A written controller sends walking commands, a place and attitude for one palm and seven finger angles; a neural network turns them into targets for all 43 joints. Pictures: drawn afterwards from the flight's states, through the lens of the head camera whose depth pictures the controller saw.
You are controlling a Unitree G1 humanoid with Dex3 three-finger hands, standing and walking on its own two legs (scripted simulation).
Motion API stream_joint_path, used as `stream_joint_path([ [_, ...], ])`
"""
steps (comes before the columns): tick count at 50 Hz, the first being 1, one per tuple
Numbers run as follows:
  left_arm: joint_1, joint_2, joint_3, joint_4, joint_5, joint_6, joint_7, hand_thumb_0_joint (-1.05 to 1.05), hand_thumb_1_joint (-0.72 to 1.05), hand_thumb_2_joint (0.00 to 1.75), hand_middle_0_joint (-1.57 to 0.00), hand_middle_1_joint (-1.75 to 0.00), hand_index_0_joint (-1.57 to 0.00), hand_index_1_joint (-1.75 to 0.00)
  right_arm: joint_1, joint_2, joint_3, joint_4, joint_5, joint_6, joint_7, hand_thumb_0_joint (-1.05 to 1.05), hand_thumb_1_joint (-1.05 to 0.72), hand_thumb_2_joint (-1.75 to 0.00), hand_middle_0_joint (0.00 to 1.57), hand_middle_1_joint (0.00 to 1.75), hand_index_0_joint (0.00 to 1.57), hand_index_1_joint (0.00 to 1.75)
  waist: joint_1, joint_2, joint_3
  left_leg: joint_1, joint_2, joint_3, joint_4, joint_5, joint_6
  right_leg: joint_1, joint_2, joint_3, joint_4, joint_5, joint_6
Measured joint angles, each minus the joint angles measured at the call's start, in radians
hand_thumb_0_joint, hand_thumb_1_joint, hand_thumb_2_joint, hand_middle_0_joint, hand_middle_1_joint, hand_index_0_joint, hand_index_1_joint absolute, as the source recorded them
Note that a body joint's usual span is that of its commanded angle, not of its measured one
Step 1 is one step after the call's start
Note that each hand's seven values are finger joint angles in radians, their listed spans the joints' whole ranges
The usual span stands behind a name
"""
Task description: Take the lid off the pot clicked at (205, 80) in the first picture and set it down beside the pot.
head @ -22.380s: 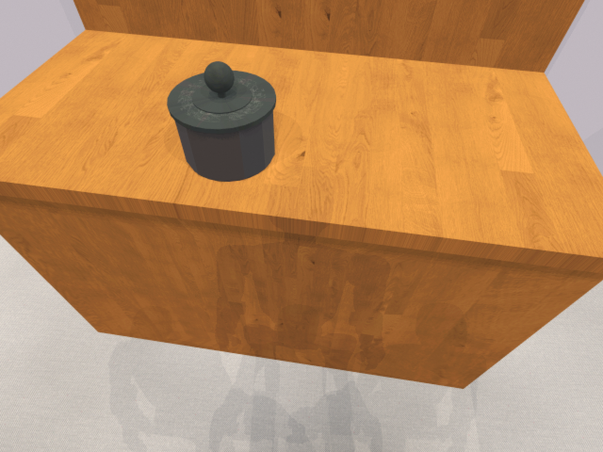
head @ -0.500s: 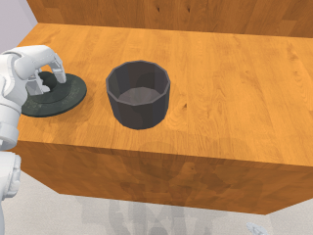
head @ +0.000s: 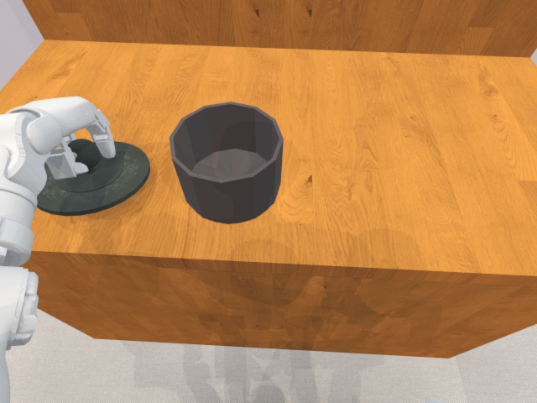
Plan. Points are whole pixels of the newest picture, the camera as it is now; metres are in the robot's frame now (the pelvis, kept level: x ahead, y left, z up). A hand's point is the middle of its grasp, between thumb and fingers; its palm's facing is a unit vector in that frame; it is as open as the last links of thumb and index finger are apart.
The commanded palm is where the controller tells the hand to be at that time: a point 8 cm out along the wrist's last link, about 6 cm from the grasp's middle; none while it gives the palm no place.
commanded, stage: lower the lid onto the table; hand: left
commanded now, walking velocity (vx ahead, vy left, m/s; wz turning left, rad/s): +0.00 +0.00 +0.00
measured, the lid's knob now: (83, 154) +0.47 +0.28 +0.10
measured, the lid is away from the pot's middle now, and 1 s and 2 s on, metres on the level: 0.23 0.23 0.23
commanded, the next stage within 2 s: open the fingers wide in 0.58 s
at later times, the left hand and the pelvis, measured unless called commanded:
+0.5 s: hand (78, 167) +0.44 +0.27 +0.10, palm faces -0.47 -0.08 -0.88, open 7.3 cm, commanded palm +0.46 +0.28 +0.16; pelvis +0.00 +0.00 +0.00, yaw +0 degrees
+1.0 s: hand (81, 174) +0.44 +0.28 +0.09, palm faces -0.42 -0.03 -0.91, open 7.2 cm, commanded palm +0.46 +0.28 +0.15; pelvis -0.01 +0.00 -0.01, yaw -1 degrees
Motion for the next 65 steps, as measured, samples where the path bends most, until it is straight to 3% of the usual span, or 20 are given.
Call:
stream_joint_path([
  [19,0.037,-0.009,-0.002,0.013,0.003,-0.038,0.031,0.02,0.1,1.1,-0.76,-0.63,-0.84,-0.7,0.004,-0.003,-0.006,0.004,-0.001,0.011,-0.001,0.01,-0.91,-0.9,0.2,0.3,0.21,0.3,0.003,-0.001,-0.01,-0.025,0.002,0.0,0.021,-0.011,0.0,-0.024,0.002,0.001,0.019,-0.01,-0.001],
  [35,-0.039,-0.004,-0.021,0.182,0.021,-0.061,0.049,0.03,0.07,1.08,-0.78,-0.66,-0.88,-0.73,0.016,0.0,0.004,0.014,0.007,0.027,-0.014,0.01,-0.91,-0.9,0.2,0.3,0.21,0.3,-0.004,-0.003,-0.034,-0.076,0.01,0.003,0.076,-0.033,-0.003,-0.08,0.01,0.005,0.079,-0.032,-0.001],
  [39,0.065,0.013,0.02,0.054,0.028,-0.135,0.082,0.02,0.09,1.08,-0.77,-0.66,-0.87,-0.73,0.026,0.005,-0.006,-0.001,-0.008,0.056,-0.023,0.01,-0.91,-0.9,0.2,0.3,0.21,0.3,-0.002,-0.006,-0.039,-0.085,0.017,0.013,0.081,-0.035,-0.004,-0.092,0.015,0.016,0.083,-0.031,-0.005],
  [43,0.074,0.013,0.051,0.042,0.023,-0.172,0.112,0.01,0.11,1.08,-0.74,-0.67,-0.86,-0.74,0.025,0.005,-0.002,0.005,-0.003,0.073,-0.027,0.01,-0.91,-0.9,0.2,0.3,0.21,0.3,0.003,-0.011,-0.034,-0.098,0.018,0.013,0.088,-0.035,-0.004,-0.106,0.017,0.016,0.091,-0.031,-0.009],
  [48,0.057,0.011,0.043,0.068,0.039,-0.156,0.136,0.0,0.13,1.05,-0.72,-0.69,-0.82,-0.77,0.024,0.006,0.0,0.009,0.0,0.071,-0.027,0.01,-0.91,-0.9,0.2,0.3,0.21,0.3,0.006,-0.007,-0.036,-0.109,0.017,0.013,0.086,-0.03,-0.004,-0.118,0.015,0.016,0.092,-0.028,-0.008],
  [65,0.027,0.028,0.046,0.11,0.037,-0.138,0.119,-0.01,0.1,0.91,-0.61,-0.78,-0.64,-0.8,0.013,0.007,0.005,-0.005,0.006,0.083,-0.028,0.01,-0.91,-0.9,0.2,0.3,0.21,0.3,-0.002,-0.006,-0.049,-0.117,0.021,0.02,0.099,-0.043,-0.002,-0.126,0.019,0.024,0.097,-0.034,-0.003],
])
